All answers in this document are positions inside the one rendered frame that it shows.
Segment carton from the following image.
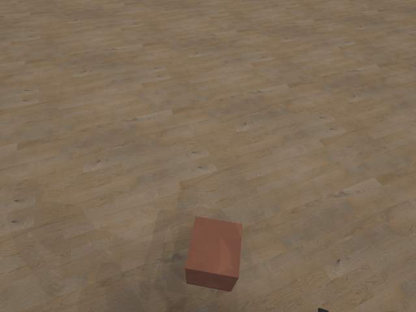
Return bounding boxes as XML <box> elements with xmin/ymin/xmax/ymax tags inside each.
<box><xmin>185</xmin><ymin>216</ymin><xmax>242</xmax><ymax>292</ymax></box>

